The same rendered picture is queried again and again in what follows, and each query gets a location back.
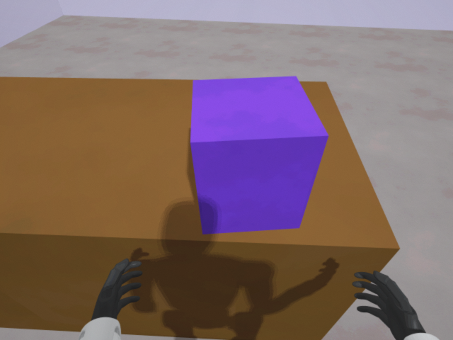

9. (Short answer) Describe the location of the pedestal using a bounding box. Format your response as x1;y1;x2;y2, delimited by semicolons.
0;76;400;340

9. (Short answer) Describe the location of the carton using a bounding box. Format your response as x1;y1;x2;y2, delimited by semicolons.
190;76;328;234

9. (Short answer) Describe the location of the right robot hand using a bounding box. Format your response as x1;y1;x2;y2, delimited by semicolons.
352;271;426;340

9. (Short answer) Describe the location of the left robot hand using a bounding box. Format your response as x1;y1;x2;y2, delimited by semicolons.
91;259;142;321

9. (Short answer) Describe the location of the robot left forearm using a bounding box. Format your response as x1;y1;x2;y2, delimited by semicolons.
78;317;121;340

